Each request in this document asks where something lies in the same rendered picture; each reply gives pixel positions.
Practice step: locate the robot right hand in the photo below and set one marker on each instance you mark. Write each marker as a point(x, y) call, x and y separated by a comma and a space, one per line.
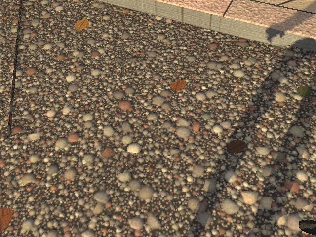
point(308, 226)

